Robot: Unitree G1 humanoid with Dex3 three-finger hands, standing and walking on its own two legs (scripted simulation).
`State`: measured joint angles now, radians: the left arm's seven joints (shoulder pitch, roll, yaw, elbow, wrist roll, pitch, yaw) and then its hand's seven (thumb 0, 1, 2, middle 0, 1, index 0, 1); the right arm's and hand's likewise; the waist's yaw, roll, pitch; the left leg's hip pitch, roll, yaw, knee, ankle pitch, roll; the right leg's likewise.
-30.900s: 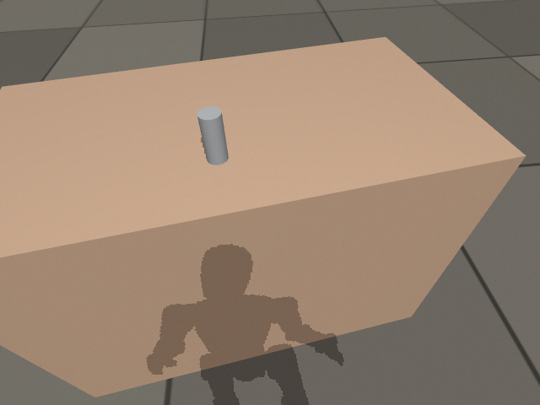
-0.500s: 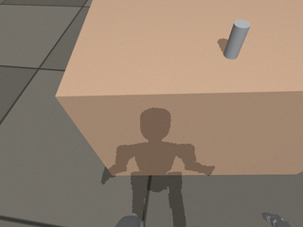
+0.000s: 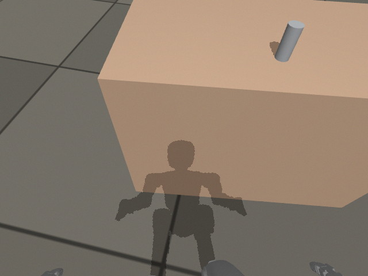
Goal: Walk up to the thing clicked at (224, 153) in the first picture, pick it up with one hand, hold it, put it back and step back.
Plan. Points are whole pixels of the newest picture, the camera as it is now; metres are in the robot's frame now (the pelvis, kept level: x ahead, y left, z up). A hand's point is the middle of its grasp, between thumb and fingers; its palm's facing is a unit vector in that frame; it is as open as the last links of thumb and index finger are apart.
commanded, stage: step back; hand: right
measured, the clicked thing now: (288, 42) +0.75 -0.29 +0.09
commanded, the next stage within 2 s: none
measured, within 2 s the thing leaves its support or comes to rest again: neither
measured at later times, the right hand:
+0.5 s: hand out of the picture -0.07 -0.30 -0.17, palm faces -0.08 +0.92 -0.38, open 7.4 cm
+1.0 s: hand out of the picture -0.20 -0.33 -0.15, palm faces -0.02 +0.93 -0.36, open 7.4 cm
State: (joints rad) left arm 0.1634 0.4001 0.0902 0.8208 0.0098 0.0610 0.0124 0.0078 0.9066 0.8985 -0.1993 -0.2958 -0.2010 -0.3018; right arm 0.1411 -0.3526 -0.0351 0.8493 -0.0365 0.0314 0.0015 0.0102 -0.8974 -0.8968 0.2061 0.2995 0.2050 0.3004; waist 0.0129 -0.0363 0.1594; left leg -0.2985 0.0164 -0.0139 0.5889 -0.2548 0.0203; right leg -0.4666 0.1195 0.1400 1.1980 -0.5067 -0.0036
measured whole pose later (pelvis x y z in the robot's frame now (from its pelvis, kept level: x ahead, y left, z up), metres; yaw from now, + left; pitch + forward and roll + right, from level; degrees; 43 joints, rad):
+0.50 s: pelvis -0.16 -0.04 -0.01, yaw +2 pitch -2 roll +1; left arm 0.15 0.37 0.07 0.78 0.03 0.03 0.03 0.01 0.90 0.90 -0.20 -0.30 -0.20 -0.30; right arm 0.18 -0.40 -0.05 0.87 -0.02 0.06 -0.01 0.01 -0.90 -0.90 0.20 0.30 0.20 0.30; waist 0.01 0.02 0.18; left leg -0.34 -0.05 -0.06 0.86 -0.52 -0.01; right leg -0.36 -0.03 -0.02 0.68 -0.29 -0.02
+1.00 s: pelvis -0.33 -0.06 +0.00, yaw -1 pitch -2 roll +1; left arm 0.21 0.36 0.05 0.91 0.04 0.02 0.02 0.01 0.90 0.90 -0.20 -0.30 -0.20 -0.30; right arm 0.11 -0.41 -0.06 0.85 -0.01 0.09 0.00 0.01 -0.90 -0.90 0.20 0.30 0.20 0.30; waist 0.03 0.04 0.14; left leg -0.53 -0.10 -0.16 1.13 -0.48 -0.01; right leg -0.28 0.00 0.02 0.65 -0.33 -0.03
